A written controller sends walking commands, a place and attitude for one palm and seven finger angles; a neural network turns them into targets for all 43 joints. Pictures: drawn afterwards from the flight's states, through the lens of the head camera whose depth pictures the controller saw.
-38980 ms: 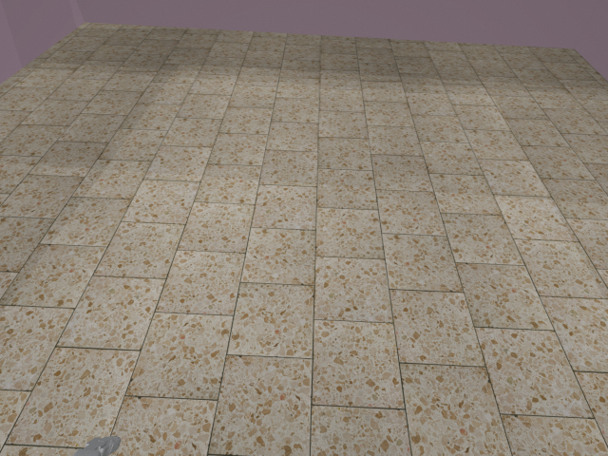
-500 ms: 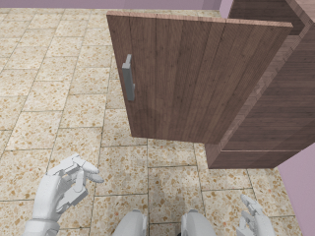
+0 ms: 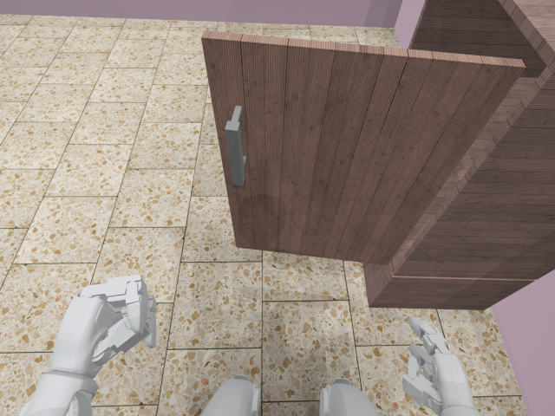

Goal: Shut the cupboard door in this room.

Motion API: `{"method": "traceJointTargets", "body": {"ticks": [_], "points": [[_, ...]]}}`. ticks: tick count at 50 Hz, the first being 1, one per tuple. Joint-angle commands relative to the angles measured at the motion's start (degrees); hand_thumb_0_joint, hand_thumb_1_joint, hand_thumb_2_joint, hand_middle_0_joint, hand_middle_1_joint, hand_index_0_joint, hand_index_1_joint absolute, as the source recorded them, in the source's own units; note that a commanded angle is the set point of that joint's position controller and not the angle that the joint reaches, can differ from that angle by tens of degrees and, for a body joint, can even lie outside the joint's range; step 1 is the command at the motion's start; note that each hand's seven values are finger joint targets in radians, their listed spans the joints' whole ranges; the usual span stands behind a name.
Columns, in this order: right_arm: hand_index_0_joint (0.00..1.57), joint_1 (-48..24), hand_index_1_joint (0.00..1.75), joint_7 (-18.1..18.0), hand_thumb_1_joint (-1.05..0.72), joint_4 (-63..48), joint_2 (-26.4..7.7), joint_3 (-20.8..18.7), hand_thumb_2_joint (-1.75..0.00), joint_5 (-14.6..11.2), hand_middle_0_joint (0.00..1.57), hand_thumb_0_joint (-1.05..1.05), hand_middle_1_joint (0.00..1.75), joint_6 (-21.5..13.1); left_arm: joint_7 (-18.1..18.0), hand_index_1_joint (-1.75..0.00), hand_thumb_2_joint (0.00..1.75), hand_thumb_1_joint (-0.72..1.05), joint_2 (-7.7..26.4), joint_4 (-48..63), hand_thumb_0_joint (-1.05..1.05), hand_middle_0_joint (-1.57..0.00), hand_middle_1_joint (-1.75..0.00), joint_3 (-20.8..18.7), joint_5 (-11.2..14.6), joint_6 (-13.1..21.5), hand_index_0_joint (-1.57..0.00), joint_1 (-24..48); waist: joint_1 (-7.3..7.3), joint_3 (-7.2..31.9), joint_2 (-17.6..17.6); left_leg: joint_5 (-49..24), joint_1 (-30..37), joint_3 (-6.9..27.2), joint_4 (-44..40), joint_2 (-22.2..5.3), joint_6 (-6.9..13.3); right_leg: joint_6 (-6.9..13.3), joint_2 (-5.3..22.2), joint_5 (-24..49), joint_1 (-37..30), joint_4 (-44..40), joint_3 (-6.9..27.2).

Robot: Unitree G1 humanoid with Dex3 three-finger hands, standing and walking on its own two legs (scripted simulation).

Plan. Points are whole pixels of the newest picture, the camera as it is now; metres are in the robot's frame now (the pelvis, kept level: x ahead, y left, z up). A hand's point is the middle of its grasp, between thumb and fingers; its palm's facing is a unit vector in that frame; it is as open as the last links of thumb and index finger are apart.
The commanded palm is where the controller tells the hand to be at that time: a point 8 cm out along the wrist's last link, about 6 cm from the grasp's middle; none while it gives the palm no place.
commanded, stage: raise the hand and make a fist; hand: left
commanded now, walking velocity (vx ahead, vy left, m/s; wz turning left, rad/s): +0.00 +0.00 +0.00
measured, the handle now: (238, 147) +0.52 +0.12 +0.06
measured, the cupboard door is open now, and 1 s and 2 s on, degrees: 84 84 84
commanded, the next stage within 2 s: bring the fist close to the handle in 0.48 s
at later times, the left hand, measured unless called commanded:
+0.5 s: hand (146, 323) +0.22 +0.18 +0.06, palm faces -0.04 -1.00 -0.04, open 3.1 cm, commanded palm +0.20 +0.24 +0.06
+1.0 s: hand (194, 266) +0.30 +0.14 +0.06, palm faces -0.06 -1.00 -0.03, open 3.1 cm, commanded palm +0.29 +0.19 +0.06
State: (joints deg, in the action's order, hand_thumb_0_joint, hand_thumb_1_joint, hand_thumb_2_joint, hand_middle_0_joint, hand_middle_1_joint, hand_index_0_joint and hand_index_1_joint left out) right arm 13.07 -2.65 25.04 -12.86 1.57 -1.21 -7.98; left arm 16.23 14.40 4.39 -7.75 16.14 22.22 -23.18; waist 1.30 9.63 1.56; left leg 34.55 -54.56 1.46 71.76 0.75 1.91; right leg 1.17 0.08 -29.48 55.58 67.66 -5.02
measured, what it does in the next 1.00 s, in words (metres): stands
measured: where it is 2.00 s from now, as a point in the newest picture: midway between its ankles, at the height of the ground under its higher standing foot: outside the picture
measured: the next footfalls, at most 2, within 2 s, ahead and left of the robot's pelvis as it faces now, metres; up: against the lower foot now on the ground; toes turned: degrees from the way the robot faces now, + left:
none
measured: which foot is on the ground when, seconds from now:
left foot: down 0.00-1.00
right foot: down 0.00-1.00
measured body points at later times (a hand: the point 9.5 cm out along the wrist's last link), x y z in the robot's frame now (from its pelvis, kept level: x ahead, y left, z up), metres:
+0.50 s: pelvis +0.00 +0.00 +0.00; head +0.07 +0.01 +0.45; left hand +0.22 +0.24 +0.06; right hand +0.18 -0.24 -0.07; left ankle +0.00 +0.09 -0.64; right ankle +0.03 -0.11 -0.64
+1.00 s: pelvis +0.00 -0.01 +0.01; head +0.08 +0.00 +0.45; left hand +0.29 +0.20 +0.06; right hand +0.17 -0.24 -0.08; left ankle +0.00 +0.09 -0.64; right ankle +0.03 -0.11 -0.64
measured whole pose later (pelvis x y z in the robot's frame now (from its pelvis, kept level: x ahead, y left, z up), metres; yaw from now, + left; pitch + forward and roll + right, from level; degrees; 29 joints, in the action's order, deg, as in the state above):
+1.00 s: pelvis +0.00 -0.01 +0.01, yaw +0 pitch +18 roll -1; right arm 14.1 -1.6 28.9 -13.7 1.3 -1.4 -7.3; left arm 8.5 11.9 -8.1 -3.8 11.5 20.2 -5.2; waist -1.3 10.0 1.7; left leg 32.8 -53.3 0.4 68.1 0.9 1.7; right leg 1.3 0.2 -28.3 55.2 65.4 -3.9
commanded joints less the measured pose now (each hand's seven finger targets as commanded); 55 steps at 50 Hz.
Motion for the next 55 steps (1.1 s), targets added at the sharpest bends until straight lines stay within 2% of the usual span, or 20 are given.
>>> {"method": "traceJointTargets", "body": {"ticks": [1,9,16,19,21,23,25,26,29,33,39,41,43,45,46,47,49,51,53,55], "points": [[0.2,-0.61,0.3,-0.67,-0.9,-7.67,-8.61,-3.99,-0.9,-0.34,0.2,0.0,0.3,-3.12,0.43,-1.5,0.9,0.9,6.97,9.5,0.0,-1.3,-1.5,-4.82,1.63,3.16,-1.3,2.11,-1.12,11.97,-0.04,-18.99,5.38,1.72,-12.07,-0.1,-1.4,1.05,-1.35,13.28,-13.92,-8.57,2.45],[0.2,-0.79,0.3,-0.5,-0.9,-7.39,-8.55,-4.13,-0.9,-0.63,0.2,0.0,0.3,-3.87,0.72,-1.5,0.9,0.9,6.57,8.94,0.0,-1.3,-1.5,-5.1,2.35,3.82,-1.3,1.96,-0.67,12.83,0.59,-17.96,5.51,1.47,-13.27,0.14,-1.39,0.88,-0.87,11.83,-15.0,-9.49,2.82],[0.2,-0.89,0.3,-0.47,-0.9,-6.86,-8.93,-4.3,-0.9,-0.43,0.2,0.0,0.3,-3.85,-0.62,-1.5,0.9,0.9,7.84,7.95,0.0,-1.3,-1.5,-5.67,1.59,4.92,-1.3,2.67,-0.99,11.17,0.28,-16.54,4.72,1.6,-13.63,-0.02,-1.26,0.99,-1.04,10.02,-13.51,-9.46,2.61],[0.2,-0.89,0.3,-0.43,-0.9,-6.98,-8.72,-4.32,-0.9,-0.65,0.2,0.0,0.3,-4.04,-0.55,-1.5,0.9,0.9,6.69,8.59,0.0,-1.3,-1.5,-4.82,1.79,5.45,-1.3,2.64,-1.3,12.03,0.35,-15.51,4.94,1.16,-13.54,0.1,-1.14,0.63,-0.73,9.13,-13.88,-10.16,3.1],[0.2,-0.98,0.3,-0.47,-0.9,-6.78,-8.89,-4.15,-0.9,-0.53,0.2,0.0,0.3,-3.99,-0.71,-1.5,0.9,0.9,7.55,7.83,0.0,-1.3,-1.5,-5.26,1.7,5.32,-1.3,2.74,-1.33,10.69,0.84,-14.92,4.5,1.48,-13.74,0.05,-1.13,0.92,-0.96,8.31,-13.33,-10.28,3.02],[0.2,-1.02,0.3,-0.41,-0.9,-6.92,-8.71,-4.16,-0.9,-0.67,0.2,0.0,0.3,-4.07,-0.73,-1.5,0.9,0.9,6.85,8.17,0.0,-1.3,-1.5,-4.83,1.6,5.43,-1.3,2.5,-1.38,11.84,0.27,-14.94,4.72,1.28,-13.82,0.05,-1.02,0.67,-0.73,8.37,-13.92,-10.44,3.05],[0.2,-1.08,0.3,-0.36,-0.9,-6.75,-8.75,-4.22,-0.9,-0.73,0.2,0.0,0.3,-4.31,-0.81,-1.5,0.9,0.9,6.89,9.09,0.0,-1.3,-1.5,-4.58,1.37,5.69,-1.3,2.39,-1.4,12.49,1.67,-16.12,5.89,1.34,-13.88,-0.03,-1.12,0.69,-0.77,9.71,-13.57,-10.12,2.81],[0.2,-0.9,0.3,-0.41,-0.9,-6.59,-8.84,-4.19,-0.9,-0.57,0.2,0.0,0.3,-4.14,-0.92,-1.5,0.9,0.9,7.63,8.42,0.0,-1.3,-1.5,-5.17,1.4,5.4,-1.3,2.6,-1.49,11.85,1.12,-16.81,5.63,1.49,-13.67,-0.08,-1.06,0.84,-1.03,10.53,-13.66,-9.93,2.72],[0.2,-1.11,0.3,-0.31,-0.9,-6.58,-8.69,-4.12,-0.9,-0.72,0.2,0.0,0.3,-4.3,-0.82,-1.5,0.9,0.9,6.41,8.59,0.0,-1.3,-1.5,-4.29,1.36,5.46,-1.3,2.74,-1.74,11.88,0.88,-16.26,5.66,1.42,-13.83,-0.08,-1.11,0.57,-0.79,9.92,-13.38,-10.14,2.51],[0.2,-0.71,0.3,-0.43,-0.9,-5.69,-9.09,-3.7,-0.9,-0.38,0.2,0.0,0.3,-5.01,-1.82,-1.5,0.9,0.9,4.09,8.25,0.0,-1.3,-1.5,0.27,-0.09,5.65,-1.3,11.83,-3.9,11.15,1.17,-14.55,5.83,2.07,-12.84,-0.28,-0.9,0.44,-0.7,8.13,-9.62,-9.55,2.28],[0.2,-0.49,0.3,-0.01,-0.9,-5.34,-8.92,-3.68,-0.9,-0.4,0.2,0.0,0.3,-4.53,-4.49,-1.5,0.9,0.9,3.67,5.76,0.0,-1.3,-1.5,1.61,-2.45,3.2,-1.3,17.29,-2.87,15.04,1.07,-16.8,7.12,1.76,-13.49,-0.06,-0.84,0.49,-0.27,10.45,-12.29,-9.59,2.62],[0.2,-0.23,0.3,0.08,-0.9,-5.16,-9.12,-3.59,-0.9,-0.34,0.2,0.0,0.3,-3.69,-6.0,-1.5,0.9,0.9,6.29,3.85,0.0,-1.3,-1.5,-1.02,-2.98,1.95,-1.3,18.33,-2.24,15.27,0.56,-17.3,6.47,1.48,-13.78,-0.06,-0.81,0.57,-0.35,11.0,-13.81,-9.95,2.83],[0.2,-0.39,0.3,0.34,-0.9,-4.98,-8.63,-3.58,-0.9,-0.38,0.2,0.0,0.3,-3.01,-7.02,-1.5,0.9,0.9,5.04,2.33,0.0,-1.3,-1.5,-0.93,-3.19,1.48,-1.3,20.7,-2.34,15.76,-0.8,-18.1,6.5,1.01,-13.94,-0.08,-0.83,0.32,-0.15,12.44,-15.21,-10.24,3.1],[0.2,-0.58,0.3,0.66,-0.9,-4.89,-8.36,-3.47,-0.9,-0.38,0.2,0.0,0.3,-2.7,-7.79,-1.5,0.9,0.9,3.24,1.46,0.0,-1.3,-1.5,0.8,-3.38,1.5,-1.3,22.74,-2.57,15.49,0.44,-18.17,7.05,0.63,-14.16,0.03,-0.83,0.27,0.01,12.88,-15.34,-10.74,3.24],[0.2,-0.32,0.3,0.65,-0.9,-4.6,-8.56,-3.47,-0.9,-0.26,0.2,0.0,0.3,-2.43,-8.22,-1.5,0.9,0.9,4.33,-0.03,0.0,-1.3,-1.5,-0.33,-3.51,1.32,-1.3,22.9,-2.41,15.64,-0.8,-18.77,6.5,0.69,-14.14,-0.06,-0.81,0.36,-0.07,13.55,-16.24,-10.7,3.32],[0.2,-0.42,0.3,0.77,-0.9,-4.26,-8.41,-3.44,-0.9,-0.24,0.2,0.0,0.3,-2.24,-8.37,-1.5,0.9,0.9,3.28,-0.92,0.0,-1.3,-1.5,0.72,-3.76,1.54,-1.3,24.92,-3.01,15.94,-1.55,-18.88,6.71,0.45,-13.92,-0.06,-0.7,0.15,0.03,14.25,-16.43,-10.94,3.65],[0.2,-0.26,0.3,0.95,-0.9,-3.75,-8.57,-3.48,-0.9,-0.24,0.2,0.0,0.3,-1.91,-8.6,-1.5,0.9,0.9,3.23,-3.1,0.0,-1.3,-1.5,0.67,-4.01,1.89,-1.3,26.84,-3.0,15.06,-1.25,-18.64,6.45,0.33,-14.27,-0.09,-0.85,0.22,0.17,14.19,-16.35,-11.18,3.68],[0.2,-0.04,0.3,1.04,-0.9,-3.14,-8.75,-3.58,-0.9,-0.19,0.2,0.0,0.3,-1.66,-8.84,-1.5,0.9,0.9,2.47,-4.85,0.0,-1.3,-1.5,2.09,-4.62,2.25,-1.3,30.33,-3.91,13.91,-1.21,-18.11,6.86,0.5,-14.3,-0.29,-0.78,0.28,0.13,13.44,-14.82,-11.37,3.54],[0.2,0.25,0.3,1.24,-0.9,-2.82,-8.73,-3.8,-0.9,-0.11,0.2,0.0,0.3,-1.42,-9.18,-1.5,0.9,0.9,1.67,-5.6,0.0,-1.3,-1.5,2.54,-4.74,2.71,-1.3,31.94,-3.68,16.06,-1.28,-19.57,8.0,0.32,-14.3,-0.31,-0.79,0.27,0.21,15.27,-15.75,-11.16,3.67],[0.2,0.5,0.3,1.4,-0.9,-2.09,-8.72,-3.86,-0.9,-0.12,0.2,0.0,0.3,-1.15,-9.66,-1.5,0.9,0.9,0.92,-6.86,0.0,-1.3,-1.5,3.78,-5.31,3.05,-1.3,35.88,-4.23,15.9,0.18,-20.33,9.04,0.43,-14.43,-0.42,-1.0,0.36,0.28,15.98,-14.71,-10.92,3.42]]}}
